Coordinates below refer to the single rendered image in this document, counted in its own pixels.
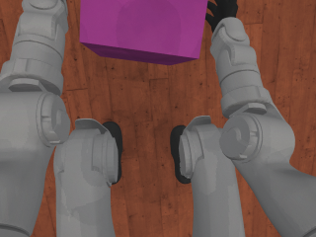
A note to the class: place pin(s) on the left robot foot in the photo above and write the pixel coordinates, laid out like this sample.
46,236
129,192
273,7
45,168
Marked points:
115,132

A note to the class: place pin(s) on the left robot thigh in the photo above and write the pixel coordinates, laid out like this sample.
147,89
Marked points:
83,197

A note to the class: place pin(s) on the right robot hand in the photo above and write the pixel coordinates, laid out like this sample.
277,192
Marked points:
224,9

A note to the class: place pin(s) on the robot right upper arm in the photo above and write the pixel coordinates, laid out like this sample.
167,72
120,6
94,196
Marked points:
260,148

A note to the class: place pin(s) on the robot left upper arm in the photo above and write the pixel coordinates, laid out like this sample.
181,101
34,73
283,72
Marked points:
32,123

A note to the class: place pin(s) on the carton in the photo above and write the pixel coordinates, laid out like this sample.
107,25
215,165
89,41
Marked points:
165,32

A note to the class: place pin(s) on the left robot forearm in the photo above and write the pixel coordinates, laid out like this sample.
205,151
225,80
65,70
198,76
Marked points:
38,49

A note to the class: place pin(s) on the right robot forearm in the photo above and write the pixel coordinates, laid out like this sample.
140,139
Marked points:
238,73

